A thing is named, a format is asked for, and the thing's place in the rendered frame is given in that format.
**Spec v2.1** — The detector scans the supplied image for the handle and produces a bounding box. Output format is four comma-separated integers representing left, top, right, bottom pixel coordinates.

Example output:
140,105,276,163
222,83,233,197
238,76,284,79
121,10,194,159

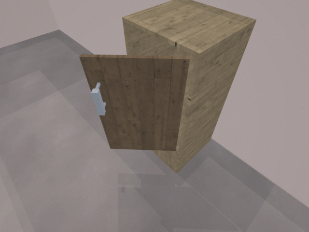
91,83,106,116

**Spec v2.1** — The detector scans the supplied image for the cupboard door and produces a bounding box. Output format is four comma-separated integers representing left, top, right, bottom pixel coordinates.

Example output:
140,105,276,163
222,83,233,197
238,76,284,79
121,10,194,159
79,54,190,151

